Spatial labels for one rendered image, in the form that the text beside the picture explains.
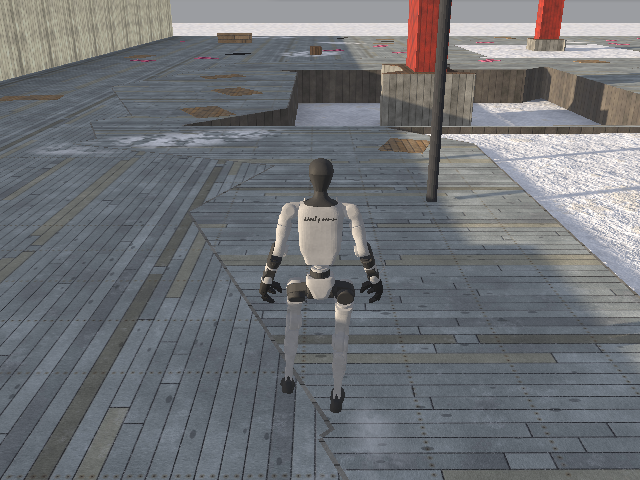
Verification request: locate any robot left hand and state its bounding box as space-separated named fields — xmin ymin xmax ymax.
xmin=259 ymin=280 xmax=282 ymax=303

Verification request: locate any robot right forearm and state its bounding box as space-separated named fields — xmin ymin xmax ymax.
xmin=360 ymin=242 xmax=381 ymax=284

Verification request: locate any robot left foot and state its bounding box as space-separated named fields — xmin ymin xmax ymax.
xmin=280 ymin=376 xmax=295 ymax=394

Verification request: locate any robot right hand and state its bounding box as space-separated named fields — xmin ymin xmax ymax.
xmin=360 ymin=279 xmax=383 ymax=303

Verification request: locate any robot left forearm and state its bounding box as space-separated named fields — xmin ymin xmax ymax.
xmin=261 ymin=242 xmax=282 ymax=284

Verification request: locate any robot right upper arm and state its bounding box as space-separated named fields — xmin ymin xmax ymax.
xmin=341 ymin=202 xmax=370 ymax=257

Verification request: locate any robot left upper arm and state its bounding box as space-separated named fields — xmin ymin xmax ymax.
xmin=272 ymin=202 xmax=300 ymax=257

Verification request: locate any right robot thigh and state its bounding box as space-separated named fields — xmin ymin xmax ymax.
xmin=331 ymin=279 xmax=355 ymax=352

